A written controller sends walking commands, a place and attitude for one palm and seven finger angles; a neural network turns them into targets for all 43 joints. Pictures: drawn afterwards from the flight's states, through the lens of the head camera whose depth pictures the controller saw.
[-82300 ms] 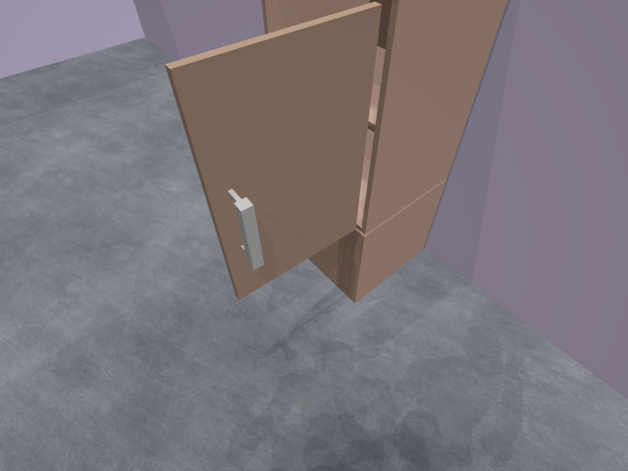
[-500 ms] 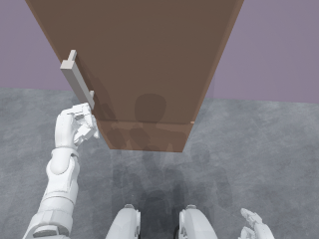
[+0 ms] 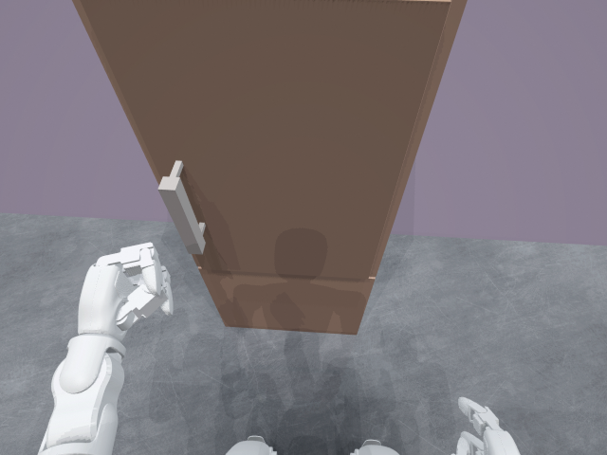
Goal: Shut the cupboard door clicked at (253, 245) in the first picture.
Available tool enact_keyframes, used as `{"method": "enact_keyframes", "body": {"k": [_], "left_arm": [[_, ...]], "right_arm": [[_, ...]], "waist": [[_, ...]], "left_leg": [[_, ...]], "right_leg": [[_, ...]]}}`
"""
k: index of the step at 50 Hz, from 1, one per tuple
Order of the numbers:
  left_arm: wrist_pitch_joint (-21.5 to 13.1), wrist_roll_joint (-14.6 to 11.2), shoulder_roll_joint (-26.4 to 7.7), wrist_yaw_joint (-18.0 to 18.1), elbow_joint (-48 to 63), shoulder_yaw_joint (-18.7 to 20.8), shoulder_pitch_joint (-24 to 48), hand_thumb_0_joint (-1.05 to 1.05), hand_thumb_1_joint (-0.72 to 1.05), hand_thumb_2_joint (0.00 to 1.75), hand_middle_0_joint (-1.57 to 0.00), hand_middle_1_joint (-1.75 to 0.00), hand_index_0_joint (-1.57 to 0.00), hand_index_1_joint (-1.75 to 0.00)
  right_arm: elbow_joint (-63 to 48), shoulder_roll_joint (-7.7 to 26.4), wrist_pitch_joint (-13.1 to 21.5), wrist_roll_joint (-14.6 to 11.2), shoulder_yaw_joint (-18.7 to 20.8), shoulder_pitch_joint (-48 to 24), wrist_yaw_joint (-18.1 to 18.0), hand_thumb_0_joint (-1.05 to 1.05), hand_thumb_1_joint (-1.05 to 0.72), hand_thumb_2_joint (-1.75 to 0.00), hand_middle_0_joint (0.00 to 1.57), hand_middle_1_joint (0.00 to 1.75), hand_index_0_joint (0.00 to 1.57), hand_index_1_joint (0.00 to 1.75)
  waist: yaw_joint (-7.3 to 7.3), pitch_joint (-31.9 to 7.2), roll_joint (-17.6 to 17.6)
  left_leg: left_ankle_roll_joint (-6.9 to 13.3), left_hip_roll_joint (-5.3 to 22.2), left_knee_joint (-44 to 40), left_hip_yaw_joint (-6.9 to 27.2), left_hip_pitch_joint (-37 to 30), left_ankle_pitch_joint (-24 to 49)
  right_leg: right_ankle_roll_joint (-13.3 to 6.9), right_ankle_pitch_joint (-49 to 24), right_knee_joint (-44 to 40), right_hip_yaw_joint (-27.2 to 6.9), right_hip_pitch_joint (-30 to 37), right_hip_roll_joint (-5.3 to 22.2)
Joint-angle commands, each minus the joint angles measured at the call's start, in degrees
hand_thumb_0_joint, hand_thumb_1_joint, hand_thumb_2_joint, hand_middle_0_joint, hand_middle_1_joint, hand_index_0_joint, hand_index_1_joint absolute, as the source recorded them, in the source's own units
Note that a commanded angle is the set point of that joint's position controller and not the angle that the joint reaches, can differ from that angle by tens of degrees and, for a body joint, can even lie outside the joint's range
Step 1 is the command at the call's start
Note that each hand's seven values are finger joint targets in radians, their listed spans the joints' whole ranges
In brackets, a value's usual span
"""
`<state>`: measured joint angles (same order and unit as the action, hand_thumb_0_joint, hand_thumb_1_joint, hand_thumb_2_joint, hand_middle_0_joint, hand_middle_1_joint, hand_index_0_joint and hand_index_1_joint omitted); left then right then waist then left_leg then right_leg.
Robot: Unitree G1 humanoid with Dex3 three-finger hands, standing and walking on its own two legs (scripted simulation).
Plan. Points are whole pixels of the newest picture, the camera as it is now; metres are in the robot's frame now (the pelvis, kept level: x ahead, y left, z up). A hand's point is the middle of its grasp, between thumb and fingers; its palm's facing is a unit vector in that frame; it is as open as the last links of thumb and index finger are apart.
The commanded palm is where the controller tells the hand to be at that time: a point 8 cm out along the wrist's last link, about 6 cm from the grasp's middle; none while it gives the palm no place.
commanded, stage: draw the hand back to the body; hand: left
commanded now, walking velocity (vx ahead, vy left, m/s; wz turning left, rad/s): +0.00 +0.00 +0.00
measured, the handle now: (188, 209) +0.50 +0.23 -0.03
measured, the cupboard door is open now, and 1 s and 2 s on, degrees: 0 0 0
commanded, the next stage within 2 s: step back with the hand held close in 1.14 s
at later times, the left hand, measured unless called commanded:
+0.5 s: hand (51, 298) +0.25 +0.25 +0.15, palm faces +0.37 -0.86 -0.35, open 4.2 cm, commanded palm +0.20 +0.29 +0.18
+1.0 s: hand out of the picture +0.21 +0.27 +0.21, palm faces +0.47 -0.79 -0.41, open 7.3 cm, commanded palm +0.16 +0.30 +0.24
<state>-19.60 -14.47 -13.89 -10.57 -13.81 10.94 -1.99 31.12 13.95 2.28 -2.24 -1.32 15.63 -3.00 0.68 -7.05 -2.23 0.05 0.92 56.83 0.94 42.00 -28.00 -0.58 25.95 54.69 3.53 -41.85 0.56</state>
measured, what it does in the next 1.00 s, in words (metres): rises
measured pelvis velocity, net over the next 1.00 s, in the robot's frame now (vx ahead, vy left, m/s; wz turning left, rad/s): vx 0.02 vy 0.00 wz -0.01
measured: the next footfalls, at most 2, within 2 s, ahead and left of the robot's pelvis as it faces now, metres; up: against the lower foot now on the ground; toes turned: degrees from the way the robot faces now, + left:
none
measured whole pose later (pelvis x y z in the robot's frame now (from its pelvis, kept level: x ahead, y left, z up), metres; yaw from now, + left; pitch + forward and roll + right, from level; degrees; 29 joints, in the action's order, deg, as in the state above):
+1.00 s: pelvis +0.02 +0.00 +0.06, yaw -1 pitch -3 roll +0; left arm -3.4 -3.9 -18.7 6.0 20.2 19.9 -26.0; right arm 36.4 13.0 5.9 -0.7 -1.2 12.2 -4.3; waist -4.3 -0.3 -4.5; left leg 0.4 0.0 25.2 -0.9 6.2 -16.1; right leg 0.1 14.9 25.3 2.0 -7.5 0.8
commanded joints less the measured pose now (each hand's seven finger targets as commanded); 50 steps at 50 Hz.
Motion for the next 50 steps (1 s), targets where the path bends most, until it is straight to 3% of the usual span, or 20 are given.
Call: {"method": "enact_keyframes", "body": {"k": [1,3,4,5,6,12,13,17,20,21,22,29,33,35,38,40,41,43,47,50], "left_arm": [[-2.2,-2.1,-10.2,-0.4,17.2,5.3,5.8,0.00,0.90,0.90,-1.22,-1.41,-1.22,-1.41],[-1.2,-2.6,-11.0,-0.6,18.9,6.5,3.2,0.00,0.90,0.90,-1.16,-1.35,-1.16,-1.35],[2.6,6.3,-18.4,6.2,19.2,6.7,3.3,0.00,0.90,0.90,-1.13,-1.32,-1.13,-1.32],[5.0,6.9,-15.6,9.8,20.9,5.7,1.6,0.00,0.90,0.90,-1.11,-1.29,-1.11,-1.29],[6.7,8.3,-13.3,11.9,23.7,3.3,0.5,0.00,0.90,0.90,-1.08,-1.26,-1.08,-1.26],[12.1,10.5,-13.1,17.4,29.6,2.9,-4.6,0.00,0.90,0.90,-0.92,-1.08,-0.92,-1.08],[12.5,10.7,-12.7,17.7,30.8,2.6,-4.3,0.00,0.90,0.90,-0.89,-1.05,-0.89,-1.05],[13.5,11.0,-13.9,18.3,31.7,5.3,-6.5,0.00,0.90,0.90,-0.78,-0.93,-0.78,-0.93],[13.7,11.1,-15.0,18.2,34.2,7.0,-8.1,0.00,0.90,0.90,-0.69,-0.84,-0.69,-0.84],[13.9,10.9,-13.6,18.2,35.2,6.4,-9.2,0.00,0.90,0.90,-0.67,-0.81,-0.67,-0.81],[13.8,11.2,-14.4,18.2,36.4,7.4,-9.1,0.00,0.90,0.90,-0.64,-0.78,-0.64,-0.78],[13.4,11.2,-15.3,17.9,43.7,10.8,-13.8,0.00,0.90,0.90,-0.45,-0.57,-0.45,-0.57],[13.2,10.7,-16.1,17.7,46.0,13.4,-17.4,0.00,0.90,0.90,-0.34,-0.45,-0.34,-0.45],[12.7,10.8,-17.9,17.8,47.6,15.8,-18.4,0.00,0.90,0.90,-0.28,-0.39,-0.28,-0.39],[12.1,10.4,-18.1,17.8,49.6,17.3,-19.3,0.00,0.90,0.90,-0.20,-0.30,-0.20,-0.30],[12.7,10.5,-15.4,17.4,44.7,15.4,-21.6,0.00,0.90,0.90,-0.20,-0.30,-0.20,-0.30],[12.8,10.3,-14.3,17.2,44.6,14.1,-20.7,0.00,0.90,0.90,-0.20,-0.30,-0.20,-0.30],[12.6,10.4,-14.9,17.3,44.5,14.6,-19.5,0.00,0.90,0.90,-0.20,-0.30,-0.20,-0.30],[12.0,10.5,-16.6,17.6,46.5,15.6,-18.1,0.00,0.90,0.90,-0.20,-0.30,-0.20,-0.30],[11.6,10.8,-18.3,17.9,47.7,16.6,-17.5,0.00,0.90,0.90,-0.20,-0.30,-0.20,-0.30]], "right_arm": [[-9.4,7.1,4.0,-0.1,2.9,-3.0,-1.0,0.00,-0.90,-0.90,0.20,0.30,0.20,0.30],[-9.8,7.0,4.5,-0.3,2.6,-3.5,-1.0,0.00,-0.90,-0.90,0.20,0.30,0.20,0.30],[-9.9,6.1,3.0,0.0,3.5,-5.3,-2.1,0.00,-0.90,-0.90,0.20,0.30,0.20,0.30],[-10.7,5.5,2.7,0.3,3.1,-5.1,-2.6,0.00,-0.90,-0.90,0.20,0.30,0.20,0.30],[-10.8,5.1,2.3,0.2,2.8,-5.8,-2.9,0.00,-0.90,-0.90,0.20,0.30,0.20,0.30],[-9.6,5.1,2.7,0.5,1.7,-7.4,-4.1,0.00,-0.90,-0.90,0.20,0.30,0.20,0.30],[-9.3,5.1,3.1,0.6,1.6,-7.8,-4.2,0.00,-0.90,-0.90,0.20,0.30,0.20,0.30],[-8.0,5.0,4.1,0.8,1.2,-8.9,-4.1,0.00,-0.90,-0.90,0.20,0.30,0.20,0.30],[-7.2,5.0,5.0,1.1,1.2,-9.7,-3.8,0.00,-0.90,-0.90,0.20,0.30,0.20,0.30],[-7.1,4.4,5.2,1.1,1.0,-9.6,-3.6,0.00,-0.90,-0.90,0.20,0.30,0.20,0.30],[-7.0,4.6,5.4,1.1,1.0,-9.8,-3.4,0.00,-0.90,-0.90,0.20,0.30,0.20,0.30],[-6.1,4.2,6.9,1.7,1.1,-10.0,-2.2,0.00,-0.90,-0.90,0.20,0.30,0.20,0.30],[-5.6,4.0,7.3,1.9,1.4,-10.3,-1.7,0.00,-0.90,-0.90,0.20,0.30,0.20,0.30],[-5.2,4.3,7.7,1.9,1.7,-10.3,-1.6,0.00,-0.90,-0.90,0.20,0.30,0.20,0.30],[-5.2,3.9,7.7,1.8,1.9,-10.5,-1.5,0.00,-0.90,-0.90,0.20,0.30,0.20,0.30],[-4.5,4.2,7.5,1.7,2.0,-10.3,-1.5,0.00,-0.90,-0.90,0.20,0.30,0.20,0.30],[-4.6,4.3,7.2,1.6,2.1,-10.1,-1.3,0.00,-0.90,-0.90,0.20,0.30,0.20,0.30],[-4.5,4.6,6.9,1.6,2.4,-10.2,-1.4,0.00,-0.90,-0.90,0.20,0.30,0.20,0.30],[-4.8,4.5,7.0,1.8,2.4,-11.1,-1.8,0.00,-0.90,-0.90,0.20,0.30,0.20,0.30],[-4.4,4.3,7.5,1.8,2.3,-11.6,-2.1,0.00,-0.90,-0.90,0.20,0.30,0.20,0.30]], "waist": [[-0.54,-13.7,-0.6],[-0.96,-12.2,-0.4],[-2.57,-13.2,0.2],[-1.49,-10.5,0.5],[-1.52,-9.7,-1.7],[-1.38,-5.1,0.7],[-1.38,-4.2,-0.5],[-2.35,-1.1,1.3],[-2.86,-0.3,-0.5],[-2.87,0.4,-1.3],[-3.09,0.0,-0.4],[-3.87,0.4,-3.1],[-4.20,1.0,-1.9],[-4.62,0.5,-2.6],[-4.67,0.8,-1.4],[-4.22,4.4,0.6],[-3.83,5.3,-0.2],[-3.90,4.8,1.4],[-4.46,2.1,0.5],[-4.74,2.7,-1.7]], "left_leg": [[0.9,-1.3,-11.5,0.0,-9.8,16.5],[0.8,-1.3,-12.8,-0.1,-10.3,15.9],[1.2,-1.3,-15.6,-0.9,-12.5,15.4],[1.4,-1.5,-16.7,-1.0,-12.6,14.9],[1.4,-1.2,-17.8,-1.4,-14.8,15.6],[1.6,-0.5,-23.7,-1.2,-23.3,19.1],[1.5,-0.5,-24.8,-1.2,-24.6,19.0],[1.5,-0.4,-28.5,-1.3,-27.6,20.4],[1.4,-0.3,-30.3,-1.5,-29.9,22.8],[1.2,-0.2,-31.0,-1.4,-30.3,23.9],[1.2,-0.1,-31.4,-1.5,-31.3,25.2],[0.7,0.1,-33.5,-1.7,-34.1,30.7],[0.7,0.4,-33.7,-1.9,-34.6,32.1],[0.7,0.4,-33.7,-2.0,-35.0,33.4],[0.6,0.6,-33.9,-2.1,-35.1,32.7],[0.7,0.8,-34.5,-2.3,-34.3,31.1],[0.6,0.8,-34.9,-2.3,-34.2,29.6],[0.9,0.7,-35.1,-2.1,-34.3,27.9],[1.4,0.2,-35.2,-2.3,-34.9,26.6],[1.3,0.1,-35.2,-2.4,-34.7,25.4]], "right_leg": [[-0.6,-17.4,-8.7,-0.7,15.5,-1.5],[-0.6,-16.9,-9.8,-0.6,16.7,-1.5],[-0.9,-14.9,-13.9,-4.0,18.5,0.4],[-0.7,-14.2,-15.5,-3.8,19.4,0.5],[-0.6,-14.9,-16.2,-3.5,20.4,0.8],[-0.4,-17.8,-21.8,-1.9,25.4,0.4],[-0.4,-17.6,-22.7,-1.7,26.0,0.4],[-0.4,-18.5,-26.0,-1.5,29.2,0.3],[-0.3,-20.7,-27.9,-1.5,31.4,0.2],[-0.4,-21.5,-28.0,-1.3,32.7,0.5],[-0.4,-22.4,-28.4,-1.1,32.9,0.3],[-0.3,-26.1,-30.0,-0.8,36.2,0.2],[0.0,-27.4,-30.6,-0.9,37.2,0.3],[0.0,-28.4,-31.1,-1.0,37.5,0.1],[0.1,-27.8,-30.9,-0.9,37.5,0.3],[0.2,-26.5,-31.9,-0.7,35.6,0.0],[0.2,-25.1,-31.9,-0.9,35.3,0.4],[0.3,-23.7,-32.2,-0.9,35.3,0.2],[0.2,-23.3,-32.3,-1.5,36.8,0.5],[0.1,-22.2,-33.0,-1.7,36.8,0.4]]}}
